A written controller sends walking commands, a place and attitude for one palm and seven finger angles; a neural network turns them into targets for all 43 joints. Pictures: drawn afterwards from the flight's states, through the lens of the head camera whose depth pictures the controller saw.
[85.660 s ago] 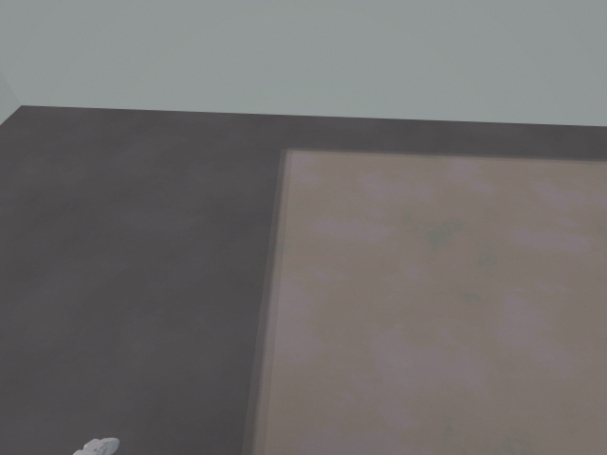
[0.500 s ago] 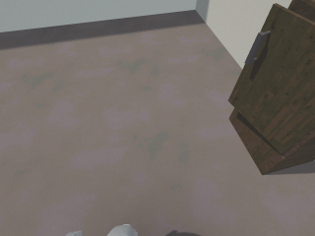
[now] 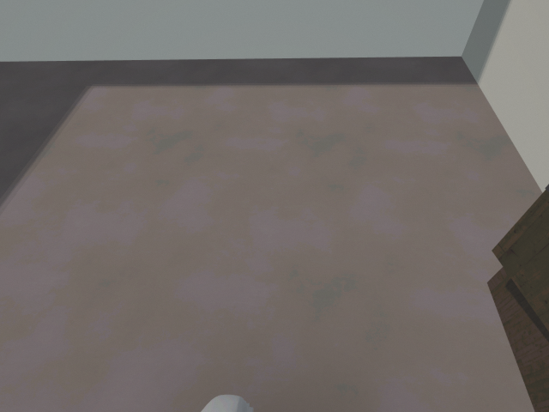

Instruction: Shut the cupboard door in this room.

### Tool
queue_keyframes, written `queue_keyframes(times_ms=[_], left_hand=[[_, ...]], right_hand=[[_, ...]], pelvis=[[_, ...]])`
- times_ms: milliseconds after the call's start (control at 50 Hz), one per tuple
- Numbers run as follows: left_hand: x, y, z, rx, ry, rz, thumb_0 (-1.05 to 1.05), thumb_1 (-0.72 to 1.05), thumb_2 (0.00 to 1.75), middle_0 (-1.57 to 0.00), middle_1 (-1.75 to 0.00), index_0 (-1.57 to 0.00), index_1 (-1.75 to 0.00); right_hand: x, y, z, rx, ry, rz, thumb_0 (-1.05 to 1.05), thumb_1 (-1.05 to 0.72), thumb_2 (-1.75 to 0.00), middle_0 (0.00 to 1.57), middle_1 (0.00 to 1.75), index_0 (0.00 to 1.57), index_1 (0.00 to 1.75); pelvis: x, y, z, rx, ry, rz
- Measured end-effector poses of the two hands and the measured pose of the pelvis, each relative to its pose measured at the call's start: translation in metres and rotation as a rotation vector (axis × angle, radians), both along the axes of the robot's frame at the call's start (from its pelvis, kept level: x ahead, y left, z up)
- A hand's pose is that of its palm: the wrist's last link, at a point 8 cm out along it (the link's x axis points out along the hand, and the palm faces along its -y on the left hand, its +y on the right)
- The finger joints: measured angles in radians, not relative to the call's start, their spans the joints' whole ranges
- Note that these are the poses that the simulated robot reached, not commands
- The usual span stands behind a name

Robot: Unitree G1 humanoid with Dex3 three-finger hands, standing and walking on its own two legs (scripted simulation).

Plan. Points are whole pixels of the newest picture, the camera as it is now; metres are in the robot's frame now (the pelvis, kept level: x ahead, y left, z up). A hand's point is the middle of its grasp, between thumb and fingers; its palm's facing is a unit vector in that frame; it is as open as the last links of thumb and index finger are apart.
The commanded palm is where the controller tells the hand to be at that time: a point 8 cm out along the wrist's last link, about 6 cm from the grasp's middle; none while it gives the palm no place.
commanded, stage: walk to a spot facing it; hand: left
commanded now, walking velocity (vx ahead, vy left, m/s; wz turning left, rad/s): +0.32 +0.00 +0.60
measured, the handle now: out of the picture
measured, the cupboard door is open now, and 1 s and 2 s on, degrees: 14 14 14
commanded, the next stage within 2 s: turn to face it in 0.38 s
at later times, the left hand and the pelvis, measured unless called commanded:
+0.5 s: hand out of the picture +0.13 +0.27 -0.18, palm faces +0.33 -0.92 -0.21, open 7.4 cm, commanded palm none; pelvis +0.17 +0.07 -0.01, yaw +16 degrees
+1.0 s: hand (162, 305) +0.33 +0.26 -0.16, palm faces +0.13 -0.97 -0.21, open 7.3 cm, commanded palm none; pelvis +0.29 +0.07 +0.00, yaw +4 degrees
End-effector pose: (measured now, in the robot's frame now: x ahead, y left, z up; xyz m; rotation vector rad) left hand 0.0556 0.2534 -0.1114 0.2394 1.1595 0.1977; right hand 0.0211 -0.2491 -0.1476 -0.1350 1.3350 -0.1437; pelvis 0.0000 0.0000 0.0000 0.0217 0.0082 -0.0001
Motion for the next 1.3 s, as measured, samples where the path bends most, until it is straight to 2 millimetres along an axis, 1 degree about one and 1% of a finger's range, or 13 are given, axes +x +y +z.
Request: queue_keyframes(times_ms=[120,240,320,380,480,560,640,740,800,900,1000,1120,1300], left_hand=[[-0.026,-0.025,-0.005,-0.077,0.115,0.136,0.01,0.91,0.90,-0.20,-0.30,-0.20,-0.30],[-0.055,-0.036,-0.020,-0.154,0.239,0.294,0.01,0.91,0.90,-0.20,-0.30,-0.20,-0.30],[-0.064,-0.025,-0.036,-0.191,0.335,0.367,0.01,0.91,0.90,-0.20,-0.30,-0.20,-0.30],[-0.050,-0.001,-0.050,-0.190,0.367,0.381,0.01,0.91,0.90,-0.20,-0.30,-0.20,-0.30],[0.036,0.050,-0.042,-0.118,0.194,0.363,0.02,0.91,0.90,-0.20,-0.30,-0.20,-0.30],[0.111,0.076,-0.023,-0.072,0.037,0.327,0.01,0.91,0.90,-0.20,-0.30,-0.20,-0.30],[0.172,0.081,-0.012,-0.058,-0.032,0.278,0.01,0.91,0.90,-0.20,-0.30,-0.20,-0.30],[0.229,0.065,-0.015,-0.065,-0.024,0.202,0.01,0.91,0.90,-0.20,-0.30,-0.20,-0.30],[0.250,0.053,-0.024,-0.068,0.003,0.159,0.01,0.91,0.90,-0.20,-0.30,-0.20,-0.30],[0.258,0.041,-0.023,-0.085,0.071,0.151,0.01,0.92,0.90,-0.20,-0.30,-0.20,-0.30],[0.262,0.053,-0.022,-0.085,0.113,0.131,0.01,0.92,0.90,-0.20,-0.30,-0.20,-0.30],[0.280,0.086,-0.034,-0.092,0.120,0.086,0.01,0.91,0.90,-0.20,-0.30,-0.20,-0.30],[0.344,0.117,-0.018,-0.069,0.051,-0.057,0.01,0.91,0.90,-0.20,-0.30,-0.20,-0.30]], right_hand=[[0.104,0.002,0.021,-0.004,-0.094,0.120,0.01,-0.91,-0.90,0.19,0.30,0.19,0.30],[0.223,0.045,0.027,0.001,-0.182,0.309,0.01,-0.91,-0.90,0.19,0.30,0.19,0.30],[0.299,0.090,0.025,0.000,-0.294,0.404,0.01,-0.91,-0.90,0.19,0.30,0.19,0.30],[0.330,0.111,0.022,-0.017,-0.364,0.424,0.01,-0.91,-0.90,0.19,0.30,0.19,0.30],[0.327,0.120,0.025,-0.036,-0.277,0.426,0.01,-0.91,-0.90,0.19,0.30,0.20,0.30],[0.314,0.116,0.026,-0.041,-0.180,0.377,0.00,-0.92,-0.90,0.20,0.30,0.20,0.30],[0.305,0.104,0.024,-0.048,-0.103,0.317,0.00,-0.93,-0.90,0.20,0.30,0.20,0.30],[0.300,0.089,0.007,-0.029,-0.018,0.222,0.01,-0.92,-0.90,0.20,0.30,0.20,0.30],[0.304,0.080,-0.008,-0.019,0.016,0.162,0.01,-0.91,-0.90,0.20,0.30,0.20,0.30],[0.325,0.077,0.000,-0.034,0.005,0.119,0.01,-0.91,-0.90,0.20,0.30,0.20,0.30],[0.356,0.085,0.015,-0.046,-0.075,0.099,0.01,-0.91,-0.90,0.19,0.30,0.19,0.30],[0.382,0.103,0.025,-0.084,-0.207,0.063,0.01,-0.91,-0.90,0.19,0.30,0.19,0.30],[0.350,0.112,0.041,-0.116,-0.202,-0.015,0.01,-0.90,-0.90,0.20,0.30,0.20,0.30]], pelvis=[[0.040,-0.002,0.012,0.003,0.011,0.106],[0.082,0.013,0.005,-0.014,0.003,0.192],[0.116,0.038,-0.011,-0.016,-0.008,0.223],[0.135,0.053,-0.023,-0.027,-0.017,0.240],[0.162,0.064,-0.010,-0.029,-0.017,0.272],[0.187,0.069,0.001,-0.030,-0.013,0.287],[0.216,0.070,0.006,-0.023,-0.018,0.272],[0.254,0.064,0.000,-0.008,-0.028,0.209],[0.272,0.059,-0.010,-0.012,-0.021,0.165],[0.284,0.060,-0.002,-0.018,-0.010,0.123],[0.293,0.069,0.003,-0.015,0.006,0.075],[0.301,0.095,-0.005,-0.036,0.008,-0.004],[0.303,0.109,0.006,-0.063,-0.018,-0.131]])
